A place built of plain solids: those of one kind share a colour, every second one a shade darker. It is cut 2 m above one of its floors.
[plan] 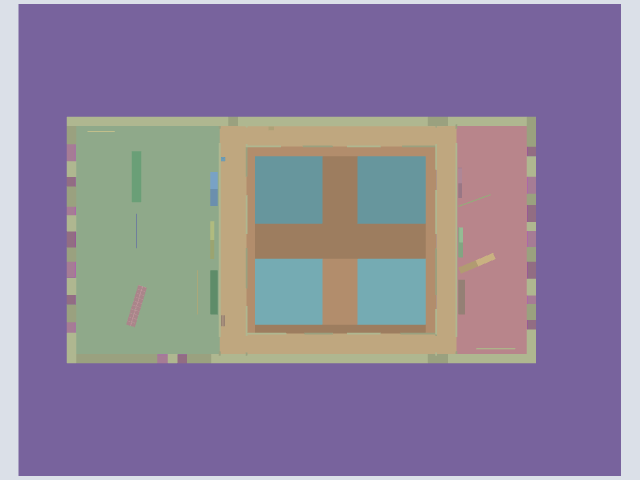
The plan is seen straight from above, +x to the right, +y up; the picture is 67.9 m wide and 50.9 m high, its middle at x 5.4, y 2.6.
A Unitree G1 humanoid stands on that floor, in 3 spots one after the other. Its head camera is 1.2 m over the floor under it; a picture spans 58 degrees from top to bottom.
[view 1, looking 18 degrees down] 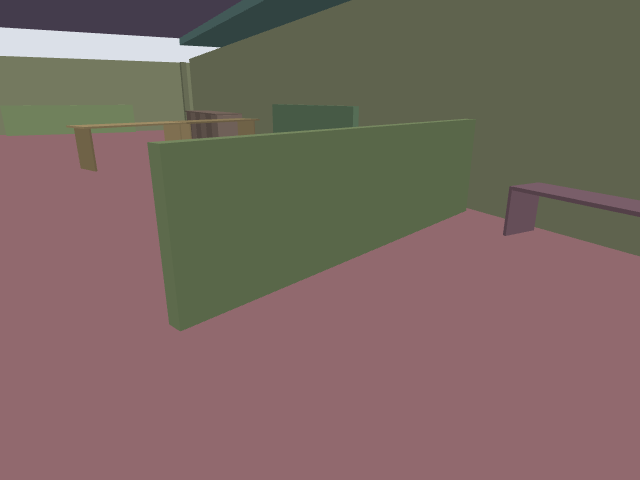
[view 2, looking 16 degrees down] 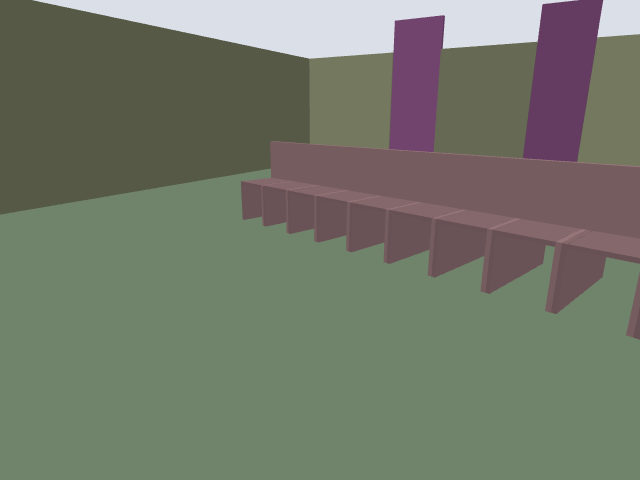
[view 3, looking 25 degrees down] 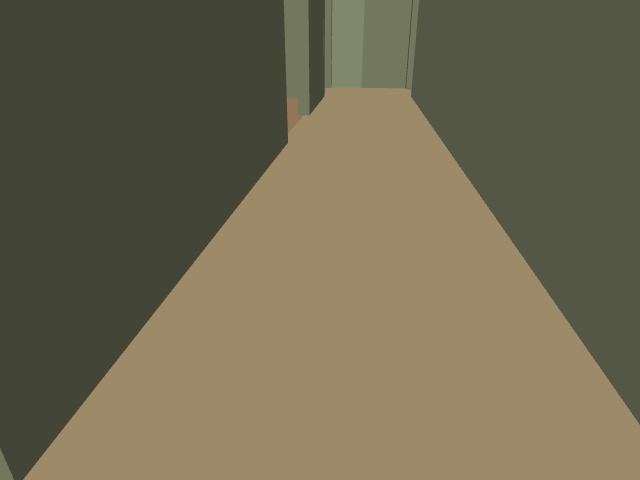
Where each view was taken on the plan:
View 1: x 23.77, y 9.65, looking -118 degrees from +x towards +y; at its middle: rail_bars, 3.08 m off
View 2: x -10.30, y -3.30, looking -150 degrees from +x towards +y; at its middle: chair_ref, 4.27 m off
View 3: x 18.79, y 2.48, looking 96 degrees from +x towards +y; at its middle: floor_corr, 2.84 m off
